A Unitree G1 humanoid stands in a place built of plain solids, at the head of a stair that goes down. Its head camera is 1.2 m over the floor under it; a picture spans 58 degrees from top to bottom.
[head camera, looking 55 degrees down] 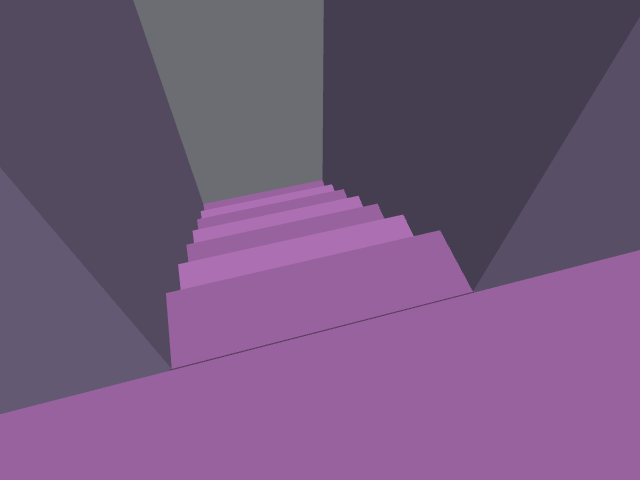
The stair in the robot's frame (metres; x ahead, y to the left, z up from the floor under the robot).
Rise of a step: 0.22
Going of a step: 0.25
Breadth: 0.94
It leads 15 degrees to the left of straight ahead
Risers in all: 7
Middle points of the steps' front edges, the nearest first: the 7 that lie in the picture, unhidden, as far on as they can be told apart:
0.76 0.03 0.00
1.00 0.10 -0.21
1.24 0.17 -0.43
1.48 0.23 -0.65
1.72 0.30 -0.87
1.96 0.36 -1.08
2.20 0.43 -1.30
